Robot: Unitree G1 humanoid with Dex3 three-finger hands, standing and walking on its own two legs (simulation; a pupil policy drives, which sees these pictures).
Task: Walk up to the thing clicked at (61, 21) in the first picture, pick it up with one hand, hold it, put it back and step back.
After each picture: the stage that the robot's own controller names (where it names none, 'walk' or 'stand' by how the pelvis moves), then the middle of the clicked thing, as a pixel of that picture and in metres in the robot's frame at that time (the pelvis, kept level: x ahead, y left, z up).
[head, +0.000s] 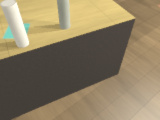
stand; (63, 8) +0.90 +0.12 +0.00
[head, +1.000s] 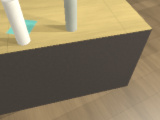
rise first; (70, 9) +0.83 +0.10 +0.02
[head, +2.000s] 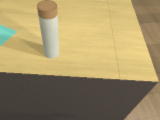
rise first; (49, 32) +0.56 +0.18 +0.04
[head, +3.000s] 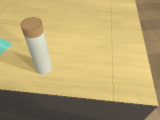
stand; (38, 49) +0.49 +0.20 +0.03
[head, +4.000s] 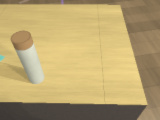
stand; (30, 60) +0.48 +0.23 +0.00
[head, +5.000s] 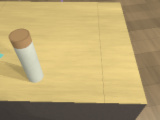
stand; (28, 58) +0.48 +0.23 +0.00
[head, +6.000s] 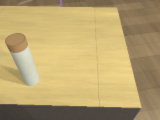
stand; (25, 62) +0.47 +0.25 +0.00
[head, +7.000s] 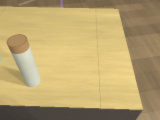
stand; (26, 63) +0.47 +0.25 -0.01
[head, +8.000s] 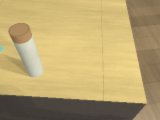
rise first; (28, 53) +0.49 +0.23 +0.00
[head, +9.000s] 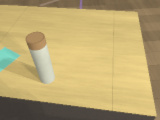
rise first; (42, 60) +0.48 +0.21 +0.00
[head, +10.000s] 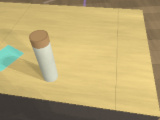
go down; (45, 58) +0.49 +0.21 +0.00
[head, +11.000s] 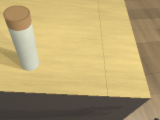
go down; (24, 43) +0.48 +0.19 +0.04
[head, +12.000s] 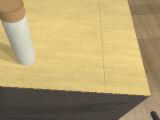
close in; (19, 36) +0.49 +0.19 +0.06
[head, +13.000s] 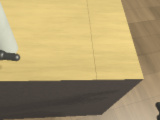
close; out of the picture +0.51 +0.21 +0.09
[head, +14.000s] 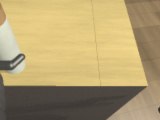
lift; (3, 43) +0.45 +0.21 +0.08
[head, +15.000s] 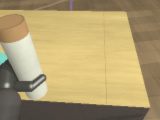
lift; (25, 62) +0.33 +0.17 +0.18
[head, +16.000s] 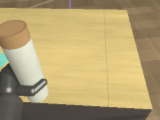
hold; (26, 67) +0.33 +0.17 +0.16
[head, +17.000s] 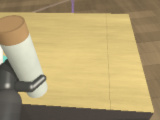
hold; (25, 63) +0.33 +0.17 +0.18
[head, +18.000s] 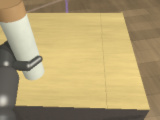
crouch; (23, 44) +0.40 +0.18 +0.19
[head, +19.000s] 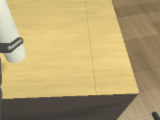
lower; (2, 26) +0.49 +0.20 +0.15
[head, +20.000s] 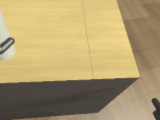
lower; out of the picture +0.50 +0.20 +0.09
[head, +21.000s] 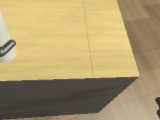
lower; out of the picture +0.49 +0.20 +0.09
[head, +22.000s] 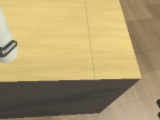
lower; out of the picture +0.49 +0.20 +0.09
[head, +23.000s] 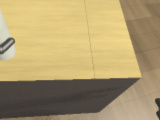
lower; out of the picture +0.50 +0.21 +0.09
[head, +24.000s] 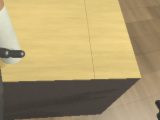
open; (0, 31) +0.48 +0.19 +0.09
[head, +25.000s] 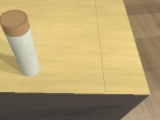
sink last; (23, 48) +0.46 +0.18 +0.05
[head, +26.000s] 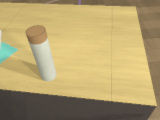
stand; (43, 56) +0.49 +0.20 +0.04
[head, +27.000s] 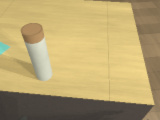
stand; (39, 55) +0.47 +0.19 +0.04
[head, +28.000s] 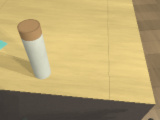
stand; (36, 53) +0.47 +0.19 +0.05
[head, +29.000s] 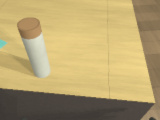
stand; (36, 51) +0.47 +0.19 +0.05
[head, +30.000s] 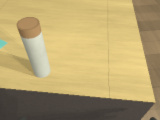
stand; (36, 51) +0.47 +0.19 +0.06
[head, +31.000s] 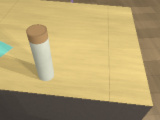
stand; (42, 55) +0.48 +0.18 +0.03
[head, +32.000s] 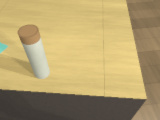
walk; (36, 55) +0.49 +0.20 +0.00
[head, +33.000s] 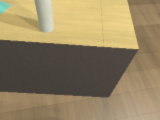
walk; (43, 7) +0.69 +0.19 +0.02
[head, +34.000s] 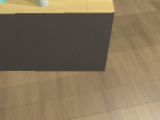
walk; out of the picture +1.01 +0.30 +0.03
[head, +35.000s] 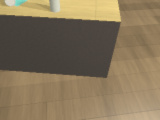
stand; out of the picture +1.06 +0.22 +0.01
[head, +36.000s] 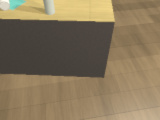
stand; out of the picture +1.07 +0.24 +0.00
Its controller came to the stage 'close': yes
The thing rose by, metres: 0.20
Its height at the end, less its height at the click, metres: +0.00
